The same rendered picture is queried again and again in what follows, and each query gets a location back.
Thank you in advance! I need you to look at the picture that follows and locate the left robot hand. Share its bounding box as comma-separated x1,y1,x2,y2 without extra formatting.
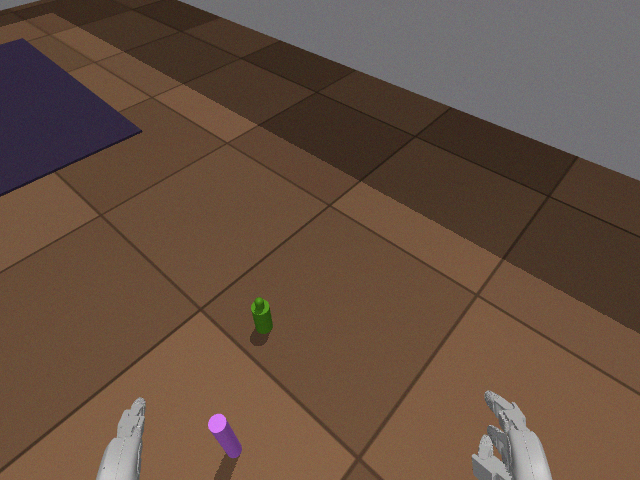
96,397,146,480

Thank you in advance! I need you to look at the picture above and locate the right robot hand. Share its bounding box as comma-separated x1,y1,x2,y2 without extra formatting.
472,390,552,480

